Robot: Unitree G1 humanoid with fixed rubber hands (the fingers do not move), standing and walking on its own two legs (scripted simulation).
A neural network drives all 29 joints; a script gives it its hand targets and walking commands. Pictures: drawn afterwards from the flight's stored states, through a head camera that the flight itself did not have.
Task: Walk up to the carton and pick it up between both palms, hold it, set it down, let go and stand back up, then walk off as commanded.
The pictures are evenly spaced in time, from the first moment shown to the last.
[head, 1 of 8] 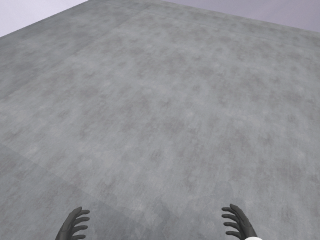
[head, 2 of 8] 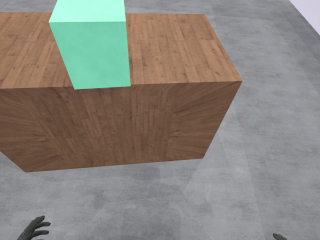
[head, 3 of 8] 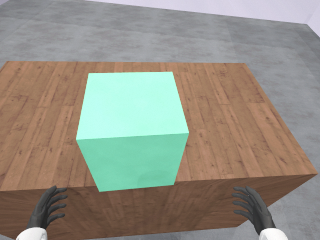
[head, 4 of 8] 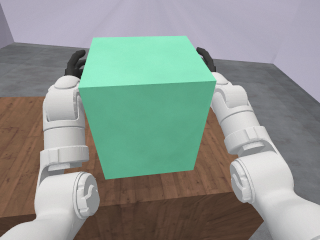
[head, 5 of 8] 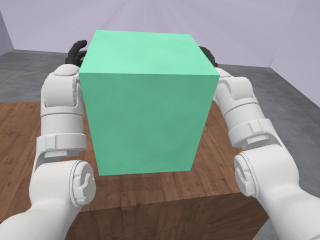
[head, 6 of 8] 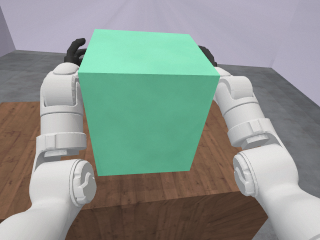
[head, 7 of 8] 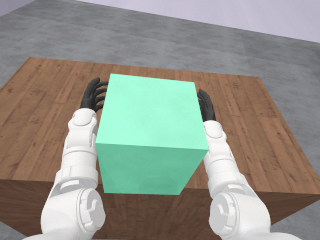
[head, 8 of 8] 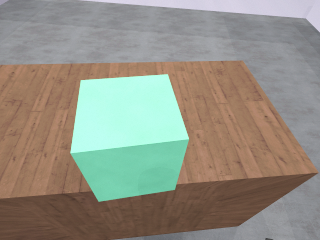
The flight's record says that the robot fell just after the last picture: no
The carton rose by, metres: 0.22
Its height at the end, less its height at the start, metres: +0.00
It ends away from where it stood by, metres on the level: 0.01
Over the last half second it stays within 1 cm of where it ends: yes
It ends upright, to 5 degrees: yes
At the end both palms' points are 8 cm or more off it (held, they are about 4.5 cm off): yes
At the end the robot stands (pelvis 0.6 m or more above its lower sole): yes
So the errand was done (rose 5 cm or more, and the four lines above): yes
